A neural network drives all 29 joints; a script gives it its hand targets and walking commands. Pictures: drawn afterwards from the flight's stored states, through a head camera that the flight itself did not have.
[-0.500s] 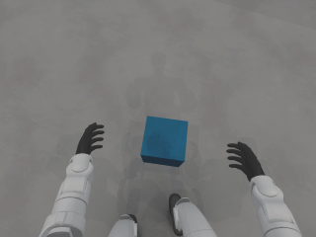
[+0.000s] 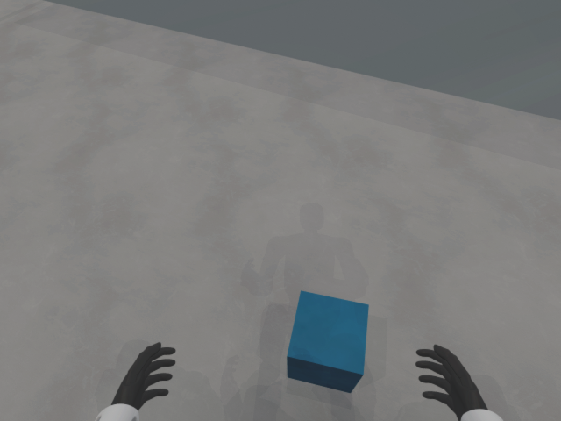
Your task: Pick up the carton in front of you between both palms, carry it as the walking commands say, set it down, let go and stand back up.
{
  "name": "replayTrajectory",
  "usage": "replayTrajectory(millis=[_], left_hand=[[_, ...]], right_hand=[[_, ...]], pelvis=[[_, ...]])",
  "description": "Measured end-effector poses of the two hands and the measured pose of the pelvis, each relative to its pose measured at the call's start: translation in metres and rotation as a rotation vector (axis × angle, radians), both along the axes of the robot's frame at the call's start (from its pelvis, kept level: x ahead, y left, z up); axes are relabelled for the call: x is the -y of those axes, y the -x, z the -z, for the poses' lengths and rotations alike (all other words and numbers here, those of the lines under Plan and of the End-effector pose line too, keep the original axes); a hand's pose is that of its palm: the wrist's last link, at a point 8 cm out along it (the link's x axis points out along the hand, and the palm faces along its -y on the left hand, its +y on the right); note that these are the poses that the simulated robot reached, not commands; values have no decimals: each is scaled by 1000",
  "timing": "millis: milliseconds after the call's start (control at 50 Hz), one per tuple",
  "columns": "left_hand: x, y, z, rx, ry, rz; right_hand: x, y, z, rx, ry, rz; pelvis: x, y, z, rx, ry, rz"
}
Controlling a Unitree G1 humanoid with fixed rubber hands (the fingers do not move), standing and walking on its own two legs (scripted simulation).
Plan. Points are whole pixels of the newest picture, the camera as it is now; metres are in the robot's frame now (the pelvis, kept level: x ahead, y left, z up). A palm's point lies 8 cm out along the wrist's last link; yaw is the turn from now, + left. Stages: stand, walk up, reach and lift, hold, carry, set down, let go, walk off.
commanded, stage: let go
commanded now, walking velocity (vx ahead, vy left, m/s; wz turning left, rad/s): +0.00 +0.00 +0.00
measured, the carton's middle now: (326, 342) +0.43 -0.10 -0.65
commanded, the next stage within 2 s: stand in 0.38 s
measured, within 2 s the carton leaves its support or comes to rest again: neither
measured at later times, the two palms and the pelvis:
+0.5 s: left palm out of the picture +0.14 +0.23 -0.08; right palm out of the picture +0.14 -0.29 -0.09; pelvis -0.01 -0.02 -0.01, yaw +0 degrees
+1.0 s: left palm out of the picture +0.12 +0.26 -0.09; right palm out of the picture +0.15 -0.32 -0.11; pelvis +0.02 -0.04 -0.01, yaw +2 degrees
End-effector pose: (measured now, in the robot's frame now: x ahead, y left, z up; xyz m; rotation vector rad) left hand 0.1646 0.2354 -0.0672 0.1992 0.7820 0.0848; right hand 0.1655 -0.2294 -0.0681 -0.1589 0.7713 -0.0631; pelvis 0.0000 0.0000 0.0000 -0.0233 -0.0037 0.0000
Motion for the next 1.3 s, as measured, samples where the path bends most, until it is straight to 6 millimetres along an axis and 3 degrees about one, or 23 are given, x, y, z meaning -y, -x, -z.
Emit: replayTrajectory(millis=[120, 420, 560, 680, 960, 1300], left_hand=[[-1, 8, -1, -4, 18, -8], [24, 7, 1, 1, -16, 4], [-14, 36, 12, -114, -176, -39], [-33, 45, 12, -166, -216, -84], [-24, 39, 22, -198, -188, -118], [-29, 56, 22, -229, -186, -139]], right_hand=[[-1, -3, -1, -12, 14, -5], [37, 17, 3, -59, 81, 46], [69, 32, 27, -100, 150, 23], [83, 36, 39, -162, 174, 9], [87, 17, 41, -187, 194, -11], [97, 38, 39, -222, 215, -6]], pelvis=[[-2, -2, 0, 39, 0, -5], [20, 4, 3, 35, -10, -1], [27, 4, 9, -11, -16, -11], [31, -5, 11, -18, -20, -20], [36, -16, 9, -6, -21, -38], [38, -6, 5, 17, -24, -36]])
